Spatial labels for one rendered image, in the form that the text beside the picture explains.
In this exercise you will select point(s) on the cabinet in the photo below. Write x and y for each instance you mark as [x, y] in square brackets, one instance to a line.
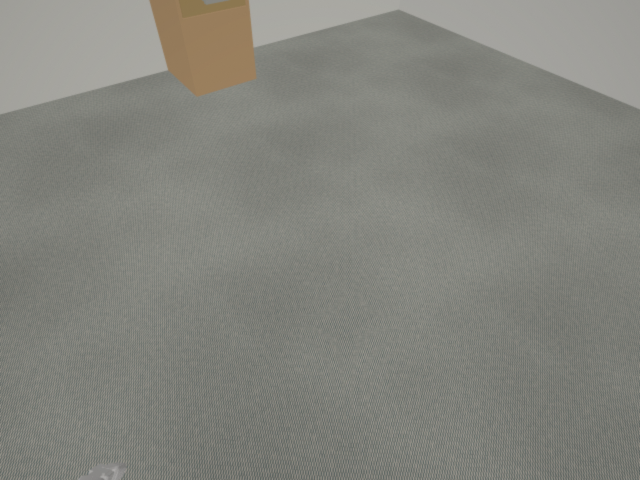
[207, 52]

